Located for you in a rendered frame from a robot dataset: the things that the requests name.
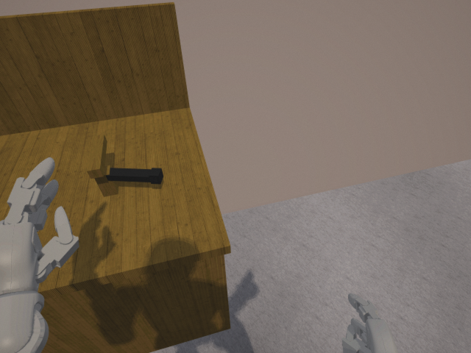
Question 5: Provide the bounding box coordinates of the left robot forearm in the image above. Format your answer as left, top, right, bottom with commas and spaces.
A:
0, 290, 49, 353

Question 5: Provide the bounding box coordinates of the tap lever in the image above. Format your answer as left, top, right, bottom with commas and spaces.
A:
106, 168, 163, 184

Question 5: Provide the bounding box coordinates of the robot left hand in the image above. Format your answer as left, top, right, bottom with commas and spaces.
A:
0, 157, 79, 296

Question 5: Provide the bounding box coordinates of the robot right hand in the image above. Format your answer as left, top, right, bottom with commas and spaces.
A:
342, 293, 398, 353

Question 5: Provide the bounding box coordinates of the counter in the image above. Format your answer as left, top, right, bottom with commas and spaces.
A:
0, 2, 231, 353

